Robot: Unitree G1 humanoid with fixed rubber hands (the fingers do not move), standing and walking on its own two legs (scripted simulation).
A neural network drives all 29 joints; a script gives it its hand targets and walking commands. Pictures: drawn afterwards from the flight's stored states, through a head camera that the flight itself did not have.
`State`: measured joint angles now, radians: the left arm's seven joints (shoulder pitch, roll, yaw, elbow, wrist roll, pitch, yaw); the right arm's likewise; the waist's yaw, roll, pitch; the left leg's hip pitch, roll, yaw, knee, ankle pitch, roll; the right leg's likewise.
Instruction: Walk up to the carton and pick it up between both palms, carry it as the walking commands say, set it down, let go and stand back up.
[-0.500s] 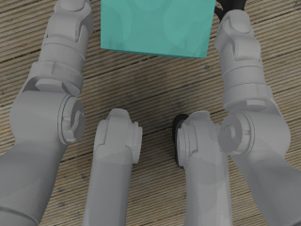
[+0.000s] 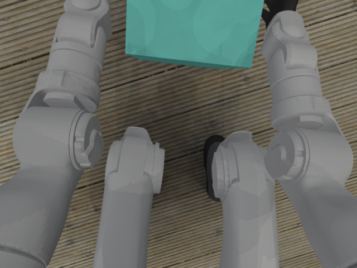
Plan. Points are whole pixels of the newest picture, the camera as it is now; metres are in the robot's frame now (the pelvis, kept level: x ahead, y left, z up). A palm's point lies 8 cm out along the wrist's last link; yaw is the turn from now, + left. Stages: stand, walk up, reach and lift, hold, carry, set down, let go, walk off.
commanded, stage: set down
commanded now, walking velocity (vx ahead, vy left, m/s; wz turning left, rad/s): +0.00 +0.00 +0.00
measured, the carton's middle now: (189, 6) +0.55 +0.00 -0.25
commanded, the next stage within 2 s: none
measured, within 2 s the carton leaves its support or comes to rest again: neither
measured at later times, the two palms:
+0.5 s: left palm out of the picture +0.55 +0.15 -0.17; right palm (279, 12) +0.53 -0.15 -0.17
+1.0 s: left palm out of the picture +0.54 +0.20 -0.17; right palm (283, 22) +0.52 -0.17 -0.18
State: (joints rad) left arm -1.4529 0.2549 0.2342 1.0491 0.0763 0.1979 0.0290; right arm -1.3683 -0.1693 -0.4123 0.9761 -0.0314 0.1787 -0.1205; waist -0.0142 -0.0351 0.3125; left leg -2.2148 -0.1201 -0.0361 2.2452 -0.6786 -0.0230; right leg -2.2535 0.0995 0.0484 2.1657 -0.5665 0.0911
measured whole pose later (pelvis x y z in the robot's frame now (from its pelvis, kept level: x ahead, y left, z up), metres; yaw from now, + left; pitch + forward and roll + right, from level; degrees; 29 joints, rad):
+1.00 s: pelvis -0.01 +0.00 +0.00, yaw +1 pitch +36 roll -3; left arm -1.52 0.45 0.03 1.21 -0.16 0.07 0.06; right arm -1.41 -0.26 -0.24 1.12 0.15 0.04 -0.15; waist -0.03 -0.02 0.38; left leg -2.23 -0.08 -0.03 2.24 -0.64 -0.01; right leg -2.25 0.06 0.02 2.17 -0.55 0.07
